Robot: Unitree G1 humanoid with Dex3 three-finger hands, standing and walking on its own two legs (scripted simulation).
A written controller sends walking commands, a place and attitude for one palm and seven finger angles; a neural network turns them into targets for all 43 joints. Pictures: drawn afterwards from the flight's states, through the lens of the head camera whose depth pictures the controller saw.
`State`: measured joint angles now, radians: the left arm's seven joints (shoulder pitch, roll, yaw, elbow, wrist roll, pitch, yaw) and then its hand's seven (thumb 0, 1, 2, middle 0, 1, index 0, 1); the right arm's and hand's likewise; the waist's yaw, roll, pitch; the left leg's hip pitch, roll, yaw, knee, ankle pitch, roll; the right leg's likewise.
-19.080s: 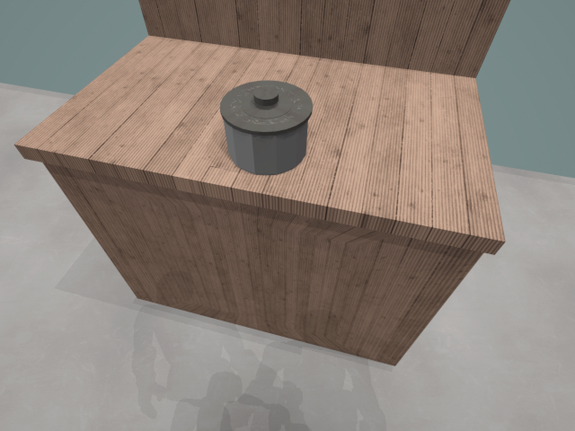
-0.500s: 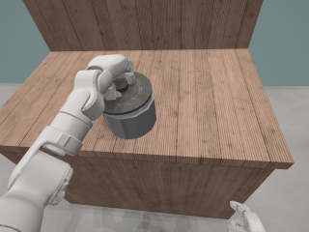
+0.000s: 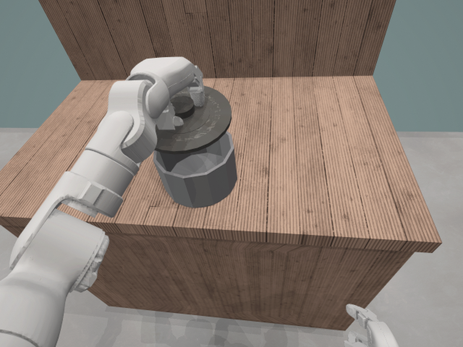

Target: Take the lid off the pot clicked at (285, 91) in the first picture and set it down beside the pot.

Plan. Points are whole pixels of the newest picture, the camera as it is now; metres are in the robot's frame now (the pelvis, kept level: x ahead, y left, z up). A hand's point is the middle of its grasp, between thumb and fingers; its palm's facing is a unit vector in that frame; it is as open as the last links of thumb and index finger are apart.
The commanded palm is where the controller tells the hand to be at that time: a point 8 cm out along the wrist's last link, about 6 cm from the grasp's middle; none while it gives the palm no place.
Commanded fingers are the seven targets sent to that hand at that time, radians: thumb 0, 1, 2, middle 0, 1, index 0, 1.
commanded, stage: lift the lid straight up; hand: left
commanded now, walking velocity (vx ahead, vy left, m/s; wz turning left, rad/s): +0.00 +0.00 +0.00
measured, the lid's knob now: (181, 107) +0.47 +0.09 +0.19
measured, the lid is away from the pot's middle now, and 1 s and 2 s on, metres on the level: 0.00 0.01 0.12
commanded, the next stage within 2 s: move the lid sideways beside the pot in 1.00 s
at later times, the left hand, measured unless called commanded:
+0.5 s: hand (176, 83) +0.44 +0.08 +0.26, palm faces -0.12 +0.01 -0.99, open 7.7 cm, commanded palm +0.42 +0.10 +0.33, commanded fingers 0.00 0.59 1.09 -0.92 -0.98 -0.88 -0.93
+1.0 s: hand (165, 67) +0.44 +0.09 +0.28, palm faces -0.09 +0.01 -1.00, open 7.7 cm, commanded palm +0.42 +0.10 +0.35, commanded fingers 0.00 0.59 1.09 -0.92 -0.98 -0.88 -0.93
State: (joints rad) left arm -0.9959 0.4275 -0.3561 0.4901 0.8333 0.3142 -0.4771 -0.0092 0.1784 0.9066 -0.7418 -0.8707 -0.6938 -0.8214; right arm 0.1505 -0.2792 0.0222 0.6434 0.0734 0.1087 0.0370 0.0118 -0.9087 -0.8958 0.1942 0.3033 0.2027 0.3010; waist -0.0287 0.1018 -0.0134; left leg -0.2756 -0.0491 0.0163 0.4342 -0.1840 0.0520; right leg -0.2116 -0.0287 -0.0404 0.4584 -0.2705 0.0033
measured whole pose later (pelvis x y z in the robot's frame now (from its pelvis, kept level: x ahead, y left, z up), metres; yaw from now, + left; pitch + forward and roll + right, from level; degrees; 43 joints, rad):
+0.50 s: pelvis -0.01 +0.00 +0.00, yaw +0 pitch +1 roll +0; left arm -1.14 0.42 -0.36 0.57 0.84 0.32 -0.49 -0.02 0.17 0.91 -0.75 -0.87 -0.70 -0.82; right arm 0.15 -0.28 0.04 0.65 0.07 0.09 0.03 0.01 -0.91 -0.90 0.19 0.30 0.20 0.30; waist -0.03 0.11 -0.02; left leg -0.28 -0.05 0.02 0.42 -0.17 0.05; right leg -0.22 -0.03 -0.04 0.46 -0.26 0.00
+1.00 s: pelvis +0.00 +0.00 +0.00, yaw +0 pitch +2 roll +0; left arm -1.20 0.45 -0.37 0.53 0.84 0.35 -0.56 -0.02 0.17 0.91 -0.75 -0.87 -0.70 -0.82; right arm 0.11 -0.28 0.04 0.64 0.08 0.09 0.03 0.01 -0.91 -0.90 0.19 0.30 0.20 0.30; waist -0.01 0.10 -0.02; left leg -0.28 -0.06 0.01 0.42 -0.17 0.05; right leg -0.22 -0.03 -0.04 0.46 -0.26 0.00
